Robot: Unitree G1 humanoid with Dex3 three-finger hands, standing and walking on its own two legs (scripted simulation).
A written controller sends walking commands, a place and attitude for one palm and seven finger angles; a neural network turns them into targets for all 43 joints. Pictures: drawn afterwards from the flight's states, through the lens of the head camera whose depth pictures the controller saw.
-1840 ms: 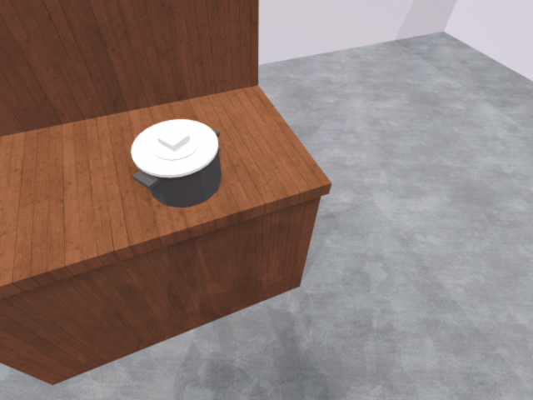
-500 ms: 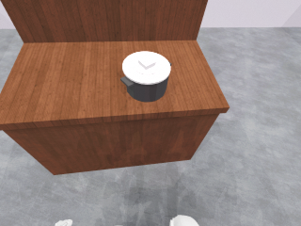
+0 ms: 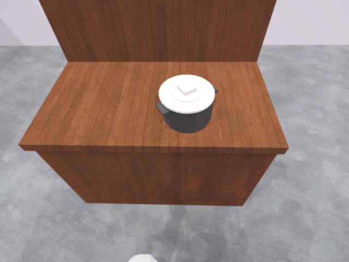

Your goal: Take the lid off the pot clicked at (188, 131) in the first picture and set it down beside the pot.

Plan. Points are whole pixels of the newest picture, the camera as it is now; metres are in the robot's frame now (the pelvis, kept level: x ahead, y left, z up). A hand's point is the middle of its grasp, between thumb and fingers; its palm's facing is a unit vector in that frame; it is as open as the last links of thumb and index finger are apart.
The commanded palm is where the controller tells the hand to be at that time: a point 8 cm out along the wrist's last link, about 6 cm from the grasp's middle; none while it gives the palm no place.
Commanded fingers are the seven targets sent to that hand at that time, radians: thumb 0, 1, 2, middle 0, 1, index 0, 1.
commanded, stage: take the last steps up to it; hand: left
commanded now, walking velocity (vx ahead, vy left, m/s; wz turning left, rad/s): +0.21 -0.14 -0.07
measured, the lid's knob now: (186, 87) +0.63 +0.01 +0.02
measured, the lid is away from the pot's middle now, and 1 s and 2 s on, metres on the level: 0.00 0.00 0.00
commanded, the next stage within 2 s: come to a stop and stand still in 0.34 s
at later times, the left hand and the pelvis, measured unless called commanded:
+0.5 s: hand (120, 249) +0.17 +0.17 -0.18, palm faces -0.05 -0.98 -0.19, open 7.4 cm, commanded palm none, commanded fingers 0.00 0.90 0.90 -0.20 -0.30 -0.20 -0.30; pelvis +0.11 -0.02 +0.00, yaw -4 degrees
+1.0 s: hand (117, 234) +0.22 +0.19 -0.20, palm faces -0.03 -0.97 -0.24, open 7.4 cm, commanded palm none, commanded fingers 0.00 0.90 0.90 -0.20 -0.30 -0.20 -0.30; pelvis +0.12 +0.00 -0.03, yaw -3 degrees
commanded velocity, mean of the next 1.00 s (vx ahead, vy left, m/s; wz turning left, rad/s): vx -0.01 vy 0.00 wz -0.03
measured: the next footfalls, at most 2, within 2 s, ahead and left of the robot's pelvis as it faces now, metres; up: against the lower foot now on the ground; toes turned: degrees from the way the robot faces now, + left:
left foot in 0.14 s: +0.08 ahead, +0.11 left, +0.00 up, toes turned +3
right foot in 0.56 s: +0.23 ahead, -0.21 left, +0.00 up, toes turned -8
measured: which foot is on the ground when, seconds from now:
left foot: up 0.00-0.12, down 0.14-0.58, up 0.60-0.90, down 0.92-1.00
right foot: down 0.00-0.16, up 0.18-0.54, down 0.56-0.92, up 0.94-1.00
